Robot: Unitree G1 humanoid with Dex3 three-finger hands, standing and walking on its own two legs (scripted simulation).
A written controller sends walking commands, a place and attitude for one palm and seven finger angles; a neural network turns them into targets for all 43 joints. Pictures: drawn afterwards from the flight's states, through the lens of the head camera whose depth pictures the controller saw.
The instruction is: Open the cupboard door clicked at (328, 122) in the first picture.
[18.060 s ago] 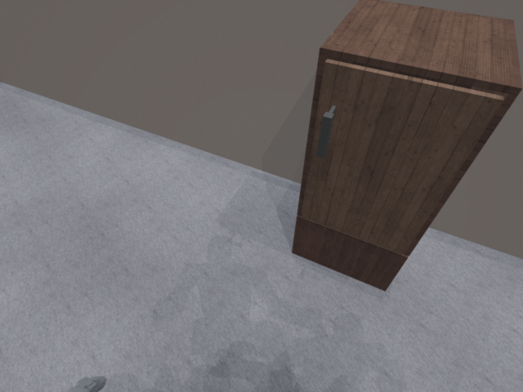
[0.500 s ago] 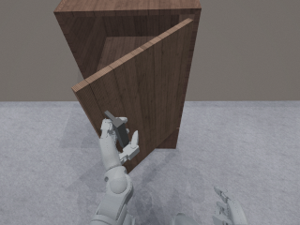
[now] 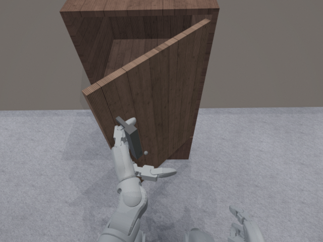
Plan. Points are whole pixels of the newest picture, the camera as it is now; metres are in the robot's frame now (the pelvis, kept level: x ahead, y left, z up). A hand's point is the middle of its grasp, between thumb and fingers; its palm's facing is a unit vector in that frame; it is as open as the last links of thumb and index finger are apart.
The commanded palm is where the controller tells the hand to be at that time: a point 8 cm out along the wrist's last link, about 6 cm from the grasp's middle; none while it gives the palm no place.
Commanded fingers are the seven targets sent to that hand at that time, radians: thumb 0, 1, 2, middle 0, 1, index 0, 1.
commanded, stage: open thumb and fingers to let go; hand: left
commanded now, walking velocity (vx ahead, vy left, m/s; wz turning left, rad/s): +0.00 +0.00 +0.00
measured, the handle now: (129, 138) +0.37 +0.10 +0.04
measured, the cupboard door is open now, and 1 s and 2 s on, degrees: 45 48 48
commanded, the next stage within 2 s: slide the hand sideways off the handle in 0.06 s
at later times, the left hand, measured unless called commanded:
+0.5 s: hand (147, 168) +0.28 +0.05 +0.04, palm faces -0.07 -1.00 +0.03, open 16.3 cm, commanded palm +0.26 +0.10 +0.03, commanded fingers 0.00 -0.50 0.30 -0.15 -0.30 -0.15 -0.30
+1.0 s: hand (129, 184) +0.25 +0.08 +0.04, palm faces -0.04 -1.00 +0.01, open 16.1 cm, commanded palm +0.22 +0.15 +0.03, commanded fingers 0.00 -0.50 0.30 -0.15 -0.30 -0.15 -0.30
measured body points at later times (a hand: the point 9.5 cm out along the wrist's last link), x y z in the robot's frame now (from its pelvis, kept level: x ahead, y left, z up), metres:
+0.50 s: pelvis -0.01 +0.02 -0.01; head +0.06 +0.00 +0.43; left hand +0.28 +0.10 +0.04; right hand +0.15 -0.21 -0.11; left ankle +0.02 +0.14 -0.66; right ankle +0.02 -0.08 -0.66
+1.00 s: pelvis +0.01 +0.02 -0.01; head +0.08 +0.01 +0.43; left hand +0.24 +0.14 +0.04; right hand +0.19 -0.20 -0.10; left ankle +0.02 +0.14 -0.66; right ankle +0.02 -0.08 -0.66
